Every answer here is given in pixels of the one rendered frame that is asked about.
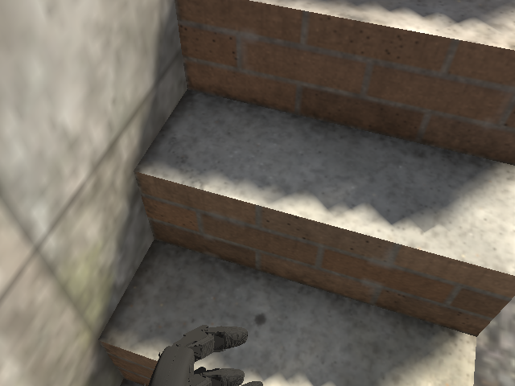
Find robot left hand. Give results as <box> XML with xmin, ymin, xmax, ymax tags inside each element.
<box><xmin>144</xmin><ymin>325</ymin><xmax>263</xmax><ymax>386</ymax></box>

